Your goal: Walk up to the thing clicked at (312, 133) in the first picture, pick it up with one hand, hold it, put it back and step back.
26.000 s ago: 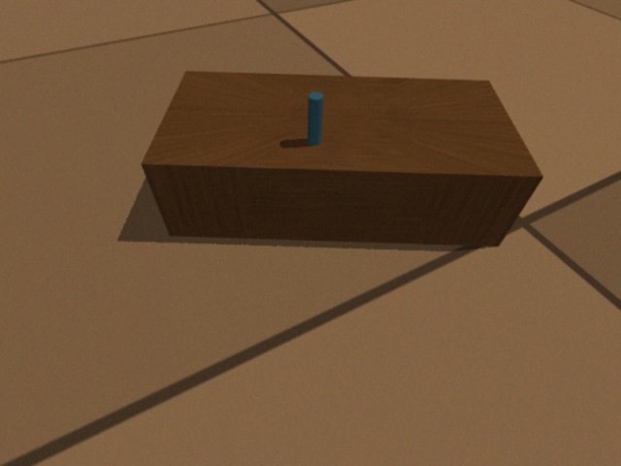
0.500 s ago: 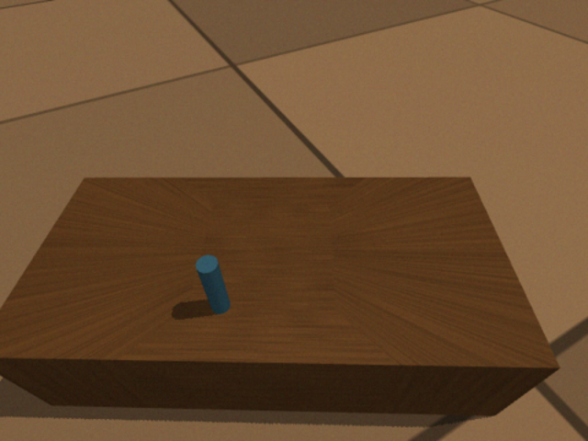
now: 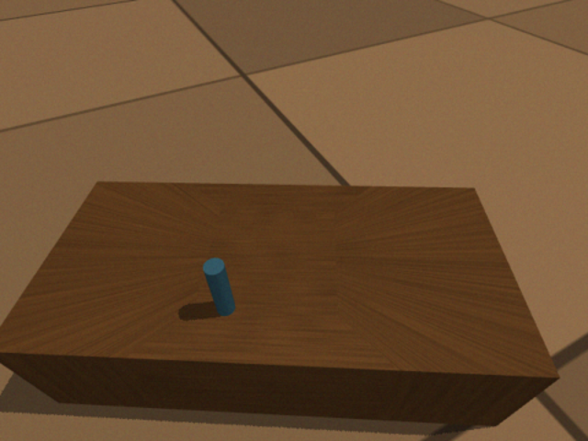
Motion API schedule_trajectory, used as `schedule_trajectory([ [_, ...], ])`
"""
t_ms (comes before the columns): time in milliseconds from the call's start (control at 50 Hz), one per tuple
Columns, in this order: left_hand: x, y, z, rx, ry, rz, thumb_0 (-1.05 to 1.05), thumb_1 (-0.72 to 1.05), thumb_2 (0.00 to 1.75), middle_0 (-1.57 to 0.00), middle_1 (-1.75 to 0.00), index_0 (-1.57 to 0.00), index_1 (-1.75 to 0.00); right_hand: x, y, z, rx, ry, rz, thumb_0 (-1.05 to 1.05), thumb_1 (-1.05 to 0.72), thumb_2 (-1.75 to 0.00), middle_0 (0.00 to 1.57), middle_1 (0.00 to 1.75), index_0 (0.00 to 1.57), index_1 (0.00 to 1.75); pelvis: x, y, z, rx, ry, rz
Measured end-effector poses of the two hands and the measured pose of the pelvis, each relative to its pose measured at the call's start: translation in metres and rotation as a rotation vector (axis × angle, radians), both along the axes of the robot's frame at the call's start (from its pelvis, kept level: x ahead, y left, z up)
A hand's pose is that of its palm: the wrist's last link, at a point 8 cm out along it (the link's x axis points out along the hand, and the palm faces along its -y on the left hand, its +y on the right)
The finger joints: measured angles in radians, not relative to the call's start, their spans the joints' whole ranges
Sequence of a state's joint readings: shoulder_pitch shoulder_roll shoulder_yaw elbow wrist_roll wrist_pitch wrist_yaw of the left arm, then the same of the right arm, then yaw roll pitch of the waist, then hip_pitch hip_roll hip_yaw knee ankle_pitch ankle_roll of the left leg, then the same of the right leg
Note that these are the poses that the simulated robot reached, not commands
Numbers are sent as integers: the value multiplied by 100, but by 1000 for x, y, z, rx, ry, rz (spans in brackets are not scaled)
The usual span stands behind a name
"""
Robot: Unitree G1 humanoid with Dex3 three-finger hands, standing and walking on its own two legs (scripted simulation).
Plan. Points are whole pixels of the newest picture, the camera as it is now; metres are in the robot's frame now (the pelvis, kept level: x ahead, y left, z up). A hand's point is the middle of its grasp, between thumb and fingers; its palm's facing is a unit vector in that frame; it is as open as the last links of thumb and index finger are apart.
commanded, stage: home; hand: left
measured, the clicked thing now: (220, 288) +0.54 +0.21 -0.30
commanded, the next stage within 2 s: stand in 0.60 s
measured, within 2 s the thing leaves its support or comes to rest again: neither
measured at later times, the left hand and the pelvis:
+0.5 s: hand out of the picture +0.06 +0.25 -0.15, palm faces -0.01 -0.93 -0.37, open 17.5 cm; pelvis +0.00 +0.00 +0.00, yaw +0 degrees
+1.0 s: hand out of the picture +0.08 +0.25 -0.15, palm faces -0.01 -0.93 -0.36, open 13.2 cm; pelvis +0.01 +0.00 +0.00, yaw +0 degrees
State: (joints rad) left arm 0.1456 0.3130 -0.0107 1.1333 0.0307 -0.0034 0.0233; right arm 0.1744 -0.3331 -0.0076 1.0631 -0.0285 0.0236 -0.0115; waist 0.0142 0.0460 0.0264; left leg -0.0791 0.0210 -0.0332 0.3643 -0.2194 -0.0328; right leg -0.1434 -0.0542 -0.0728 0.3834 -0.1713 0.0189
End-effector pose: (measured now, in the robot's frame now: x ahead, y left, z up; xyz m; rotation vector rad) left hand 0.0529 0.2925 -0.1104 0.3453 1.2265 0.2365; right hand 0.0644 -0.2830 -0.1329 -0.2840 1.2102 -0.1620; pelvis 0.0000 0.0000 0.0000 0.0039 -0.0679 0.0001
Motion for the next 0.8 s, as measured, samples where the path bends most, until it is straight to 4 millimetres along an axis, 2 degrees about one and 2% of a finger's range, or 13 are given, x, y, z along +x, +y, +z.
schedule_trajectory([
  [200, -13, 2, 0, 4, 40, 14, -1, -55, 4, -5, -5, -6, -5, -16, -9, -1, -12, 44, -7, 1, -90, -90, 20, 30, 21, 30, -4, -3, 1, 3, 4, -2],
  [400, -9, 0, -2, -5, 49, 13, -1, -54, 4, -6, -5, -6, -5, -24, -12, -2, -14, 75, -11, 1, -90, -90, 20, 30, 21, 30, -3, -4, 0, 2, 14, -2],
  [800, 17, -3, -2, -20, 15, 1, -1, -52, 8, -9, -9, -9, -9, -3, -15, 3, -24, 47, -11, 1, -90, -90, 20, 30, 21, 30, 7, -5, 2, 0, 21, -5],
])
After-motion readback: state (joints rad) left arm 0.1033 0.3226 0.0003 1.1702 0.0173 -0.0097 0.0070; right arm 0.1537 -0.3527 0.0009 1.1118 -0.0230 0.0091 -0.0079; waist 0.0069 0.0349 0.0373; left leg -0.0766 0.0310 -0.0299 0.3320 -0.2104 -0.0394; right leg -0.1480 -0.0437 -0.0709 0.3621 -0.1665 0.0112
